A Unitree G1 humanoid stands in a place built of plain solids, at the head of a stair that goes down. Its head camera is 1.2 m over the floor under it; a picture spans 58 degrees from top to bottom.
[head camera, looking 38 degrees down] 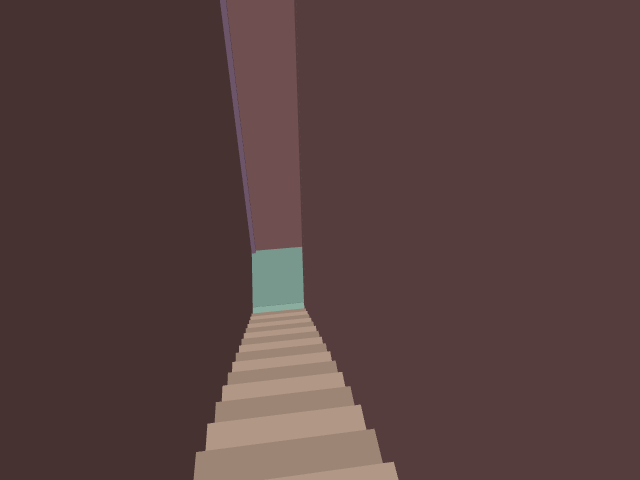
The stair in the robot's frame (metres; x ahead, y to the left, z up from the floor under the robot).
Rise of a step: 0.19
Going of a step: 0.23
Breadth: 0.75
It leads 8 degrees to the left of straight ahead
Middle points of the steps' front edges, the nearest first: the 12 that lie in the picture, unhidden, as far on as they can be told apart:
0.91 0.14 -0.57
1.14 0.17 -0.77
1.37 0.20 -0.96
1.60 0.23 -1.15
1.83 0.26 -1.34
2.06 0.29 -1.53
2.29 0.32 -1.73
2.52 0.35 -1.92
2.75 0.38 -2.11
2.98 0.42 -2.30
3.20 0.45 -2.49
3.43 0.48 -2.69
